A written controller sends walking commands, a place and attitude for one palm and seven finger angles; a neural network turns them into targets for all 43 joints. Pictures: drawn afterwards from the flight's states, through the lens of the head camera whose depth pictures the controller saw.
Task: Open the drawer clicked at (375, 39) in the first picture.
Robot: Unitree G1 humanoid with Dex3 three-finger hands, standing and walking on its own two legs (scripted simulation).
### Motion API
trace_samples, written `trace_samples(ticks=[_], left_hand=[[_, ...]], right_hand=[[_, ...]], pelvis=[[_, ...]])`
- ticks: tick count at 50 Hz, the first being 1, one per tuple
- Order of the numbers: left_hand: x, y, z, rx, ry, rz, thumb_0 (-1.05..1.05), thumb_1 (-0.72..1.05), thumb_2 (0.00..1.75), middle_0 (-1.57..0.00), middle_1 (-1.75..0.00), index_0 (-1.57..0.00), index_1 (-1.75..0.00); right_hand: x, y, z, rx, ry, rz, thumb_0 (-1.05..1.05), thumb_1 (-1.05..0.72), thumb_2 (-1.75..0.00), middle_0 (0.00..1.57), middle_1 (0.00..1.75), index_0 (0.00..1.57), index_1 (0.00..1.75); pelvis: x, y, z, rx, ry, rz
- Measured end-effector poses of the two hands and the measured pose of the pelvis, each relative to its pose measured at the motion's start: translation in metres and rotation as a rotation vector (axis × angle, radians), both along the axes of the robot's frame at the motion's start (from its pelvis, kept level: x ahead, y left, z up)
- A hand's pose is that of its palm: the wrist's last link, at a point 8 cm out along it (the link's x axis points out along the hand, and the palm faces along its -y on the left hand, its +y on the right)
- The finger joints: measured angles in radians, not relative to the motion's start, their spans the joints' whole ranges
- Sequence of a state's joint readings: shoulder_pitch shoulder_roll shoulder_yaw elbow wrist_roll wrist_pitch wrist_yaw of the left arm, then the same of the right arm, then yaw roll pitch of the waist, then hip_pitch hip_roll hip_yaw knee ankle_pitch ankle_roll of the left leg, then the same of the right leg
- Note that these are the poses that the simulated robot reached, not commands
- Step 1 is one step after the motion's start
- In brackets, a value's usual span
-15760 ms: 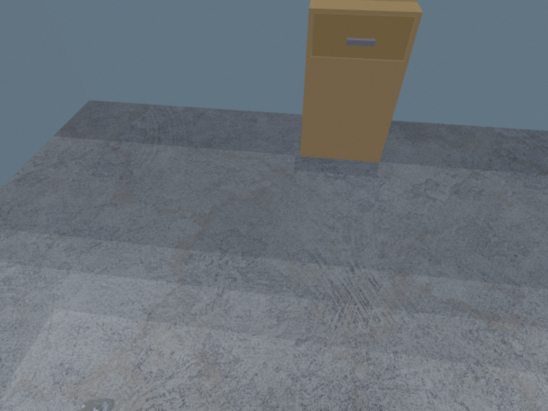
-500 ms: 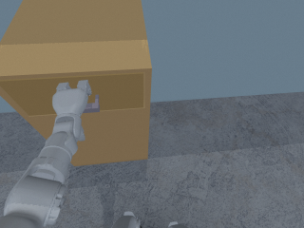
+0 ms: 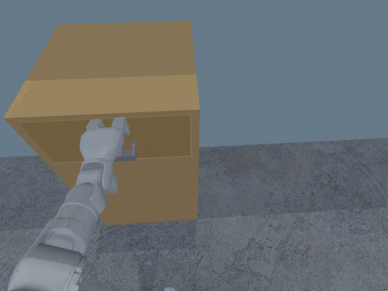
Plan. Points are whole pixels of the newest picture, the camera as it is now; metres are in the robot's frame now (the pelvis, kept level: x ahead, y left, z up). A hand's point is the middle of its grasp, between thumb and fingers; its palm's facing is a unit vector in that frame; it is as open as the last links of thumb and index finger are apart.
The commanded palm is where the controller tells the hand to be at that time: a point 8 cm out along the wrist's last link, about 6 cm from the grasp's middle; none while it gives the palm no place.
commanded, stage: re-aim the fingers above the handle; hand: left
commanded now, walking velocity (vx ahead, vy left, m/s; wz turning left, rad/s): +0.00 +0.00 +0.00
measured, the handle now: (113, 149) +0.47 +0.23 -0.05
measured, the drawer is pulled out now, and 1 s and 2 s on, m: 0.00 0.00 0.00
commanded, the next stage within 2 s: lower the fingers behind the handle in 1.98 s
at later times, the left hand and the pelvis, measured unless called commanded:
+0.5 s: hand (107, 153) +0.42 +0.21 +0.01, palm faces -0.01 -0.04 -1.00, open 13.8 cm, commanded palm +0.39 +0.21 +0.07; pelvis -0.01 -0.01 +0.00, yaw -1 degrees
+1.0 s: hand (107, 154) +0.42 +0.21 +0.01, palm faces -0.03 -0.03 -1.00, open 13.8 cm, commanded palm +0.40 +0.21 +0.07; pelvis -0.01 +0.00 +0.00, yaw +0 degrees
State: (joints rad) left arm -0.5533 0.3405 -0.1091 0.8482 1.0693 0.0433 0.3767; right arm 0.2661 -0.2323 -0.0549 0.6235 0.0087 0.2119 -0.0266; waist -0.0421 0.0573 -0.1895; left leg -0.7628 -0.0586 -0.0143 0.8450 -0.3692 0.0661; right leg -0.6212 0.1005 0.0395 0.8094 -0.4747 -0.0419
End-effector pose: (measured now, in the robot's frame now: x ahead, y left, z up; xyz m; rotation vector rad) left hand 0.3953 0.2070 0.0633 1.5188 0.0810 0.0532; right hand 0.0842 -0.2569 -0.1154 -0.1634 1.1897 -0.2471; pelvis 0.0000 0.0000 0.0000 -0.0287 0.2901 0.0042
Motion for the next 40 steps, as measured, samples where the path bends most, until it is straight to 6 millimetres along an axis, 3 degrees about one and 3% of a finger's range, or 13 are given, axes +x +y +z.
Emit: trace_samples(ticks=[8, 17, 26, 40], left_hand=[[-0.002, 0.012, 0.0, 0.024, 0.014, 0.048, 0.0, -0.49, 0.3, -0.32, -1.2, -0.32, -1.2], [0.004, 0.0, 0.001, 0.0, 0.013, -0.008, 0.0, -0.49, 0.3, -0.32, -1.2, -0.32, -1.2], [0.002, 0.008, 0.003, 0.018, -0.006, 0.028, 0.0, -0.49, 0.3, -0.32, -1.2, -0.32, -1.2], [-0.007, -0.001, 0.004, 0.015, -0.026, -0.013, 0.0, -0.49, 0.3, -0.32, -1.2, -0.32, -1.2]], right_hand=[[-0.009, -0.007, -0.004, -0.006, 0.026, -0.005, 0.0, -0.9, -0.9, 0.2, 0.3, 0.2, 0.3], [-0.032, -0.015, -0.006, -0.023, 0.069, -0.036, 0.0, -0.9, -0.9, 0.2, 0.3, 0.2, 0.3], [-0.049, -0.014, -0.007, -0.013, 0.089, -0.066, 0.0, -0.9, -0.9, 0.2, 0.3, 0.2, 0.3], [-0.036, -0.006, -0.006, -0.008, 0.04, -0.032, 0.0, -0.9, -0.9, 0.2, 0.3, 0.2, 0.3]], pelvis=[[-0.002, -0.006, -0.001, 0.001, 0.0, 0.009], [-0.004, -0.007, -0.003, 0.002, 0.008, 0.003], [-0.007, -0.007, -0.002, 0.003, 0.01, -0.011], [-0.014, -0.002, -0.003, -0.002, -0.003, 0.008]])
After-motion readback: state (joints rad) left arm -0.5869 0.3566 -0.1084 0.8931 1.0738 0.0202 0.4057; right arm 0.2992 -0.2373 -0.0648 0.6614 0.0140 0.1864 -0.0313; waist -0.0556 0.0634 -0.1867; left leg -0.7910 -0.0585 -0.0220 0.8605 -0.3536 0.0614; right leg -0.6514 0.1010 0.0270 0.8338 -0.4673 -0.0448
